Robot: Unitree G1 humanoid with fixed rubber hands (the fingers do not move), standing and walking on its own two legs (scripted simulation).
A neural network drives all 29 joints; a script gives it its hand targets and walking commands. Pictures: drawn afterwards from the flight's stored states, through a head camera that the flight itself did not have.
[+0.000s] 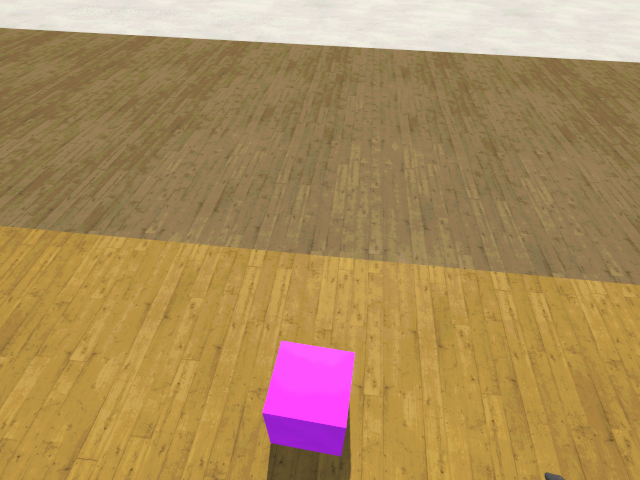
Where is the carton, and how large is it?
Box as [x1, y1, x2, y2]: [262, 341, 354, 455]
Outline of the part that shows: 281,341 262,412 270,442 340,455 346,425 354,352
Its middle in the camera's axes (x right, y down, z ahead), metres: -0.02 +0.47 +1.11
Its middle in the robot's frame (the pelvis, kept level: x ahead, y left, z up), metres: +0.48 +0.02 -0.66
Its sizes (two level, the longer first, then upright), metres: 0.210 0.200 0.250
